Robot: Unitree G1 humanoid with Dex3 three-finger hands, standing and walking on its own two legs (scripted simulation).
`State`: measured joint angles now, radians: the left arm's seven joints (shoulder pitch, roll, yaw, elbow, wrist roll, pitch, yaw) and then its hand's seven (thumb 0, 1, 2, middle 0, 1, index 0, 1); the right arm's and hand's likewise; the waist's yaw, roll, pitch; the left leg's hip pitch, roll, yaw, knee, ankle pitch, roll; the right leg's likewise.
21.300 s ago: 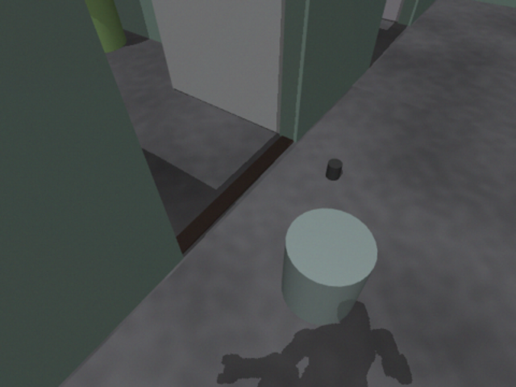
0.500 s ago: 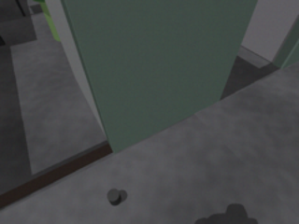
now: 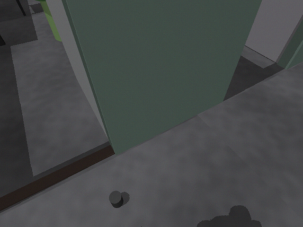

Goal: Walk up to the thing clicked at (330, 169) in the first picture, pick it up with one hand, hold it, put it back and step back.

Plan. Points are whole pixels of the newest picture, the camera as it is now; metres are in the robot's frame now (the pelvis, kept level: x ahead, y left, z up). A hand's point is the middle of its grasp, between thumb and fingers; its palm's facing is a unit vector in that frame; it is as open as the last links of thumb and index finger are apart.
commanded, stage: stand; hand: left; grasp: from above
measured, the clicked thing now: (116, 199) +0.41 +0.25 -0.74
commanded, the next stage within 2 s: rise first in 0.42 s
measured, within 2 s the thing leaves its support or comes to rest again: neither
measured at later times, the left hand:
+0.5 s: hand out of the picture +0.07 +0.25 -0.16, palm faces -0.02 -0.94 -0.35, open 7.4 cm
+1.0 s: hand out of the picture +0.13 +0.26 -0.20, palm faces -0.07 -0.91 -0.41, open 12.9 cm
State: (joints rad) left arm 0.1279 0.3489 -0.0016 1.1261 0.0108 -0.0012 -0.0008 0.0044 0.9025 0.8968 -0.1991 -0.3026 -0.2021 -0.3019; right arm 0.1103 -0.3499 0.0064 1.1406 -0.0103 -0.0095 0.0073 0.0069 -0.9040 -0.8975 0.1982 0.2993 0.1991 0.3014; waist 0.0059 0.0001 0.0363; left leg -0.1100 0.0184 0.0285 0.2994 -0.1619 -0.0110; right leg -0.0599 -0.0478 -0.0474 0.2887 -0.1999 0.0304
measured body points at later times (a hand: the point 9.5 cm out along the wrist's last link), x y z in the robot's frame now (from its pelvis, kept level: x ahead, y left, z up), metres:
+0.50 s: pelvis +0.00 +0.00 +0.00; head +0.01 +0.00 +0.45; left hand +0.07 +0.30 -0.13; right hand +0.08 -0.30 -0.13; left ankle +0.00 +0.12 -0.75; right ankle -0.03 -0.13 -0.75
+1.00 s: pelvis -0.02 +0.00 -0.05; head +0.05 +0.01 +0.39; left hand +0.13 +0.30 -0.17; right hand +0.09 -0.26 -0.16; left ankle +0.00 +0.12 -0.75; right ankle -0.03 -0.13 -0.75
